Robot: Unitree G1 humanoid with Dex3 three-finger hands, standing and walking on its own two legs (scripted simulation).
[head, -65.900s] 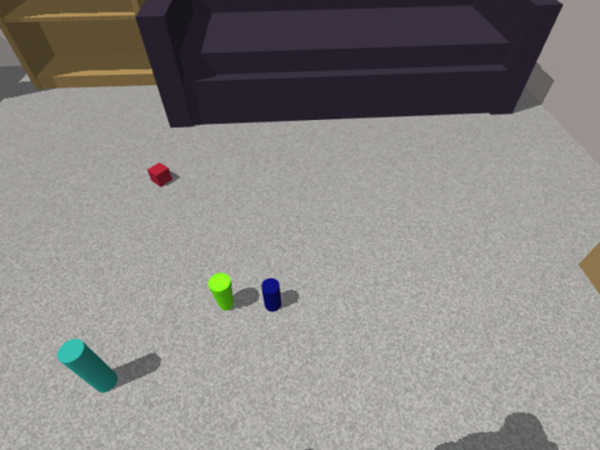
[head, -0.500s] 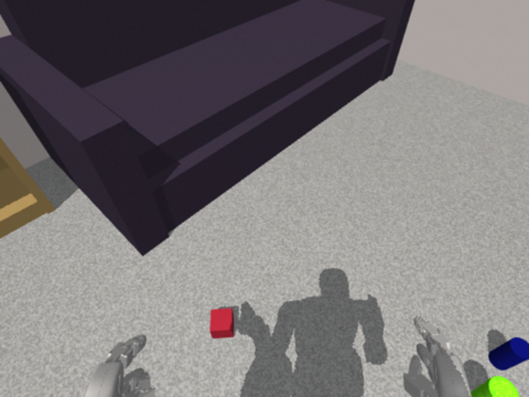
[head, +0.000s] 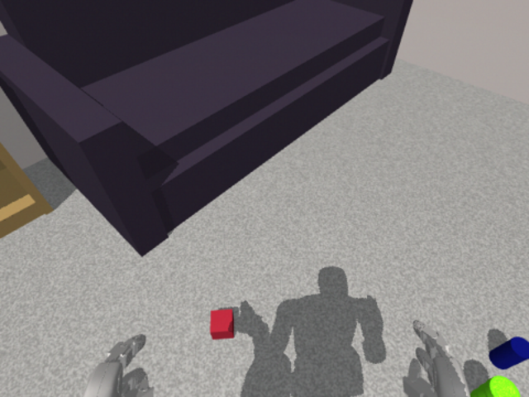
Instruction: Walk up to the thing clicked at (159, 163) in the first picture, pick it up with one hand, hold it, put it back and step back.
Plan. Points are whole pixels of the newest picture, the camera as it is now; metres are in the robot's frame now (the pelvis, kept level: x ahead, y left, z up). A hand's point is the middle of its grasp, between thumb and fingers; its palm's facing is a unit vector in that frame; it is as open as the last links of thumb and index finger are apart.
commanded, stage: home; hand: left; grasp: from above
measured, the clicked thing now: (222, 324) +0.49 +0.16 -0.68
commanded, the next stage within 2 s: stand in 0.32 s
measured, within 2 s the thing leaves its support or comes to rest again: neither
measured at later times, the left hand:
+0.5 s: hand out of the picture +0.16 +0.19 -0.07, palm faces +0.00 -0.96 -0.29, open 7.4 cm
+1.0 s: hand out of the picture +0.04 +0.23 -0.11, palm faces +0.03 -0.95 -0.32, open 7.4 cm
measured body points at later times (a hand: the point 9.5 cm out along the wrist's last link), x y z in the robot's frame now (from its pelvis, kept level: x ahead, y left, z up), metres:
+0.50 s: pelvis -0.01 +0.00 +0.01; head +0.02 +0.00 +0.46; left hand +0.16 +0.24 -0.05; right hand +0.15 -0.25 -0.08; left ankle -0.01 +0.12 -0.68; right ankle +0.02 -0.15 -0.68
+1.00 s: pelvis +0.00 +0.00 +0.06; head +0.00 +0.00 +0.50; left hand +0.04 +0.28 -0.09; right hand +0.06 -0.27 -0.08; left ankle -0.01 +0.12 -0.68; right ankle +0.02 -0.15 -0.68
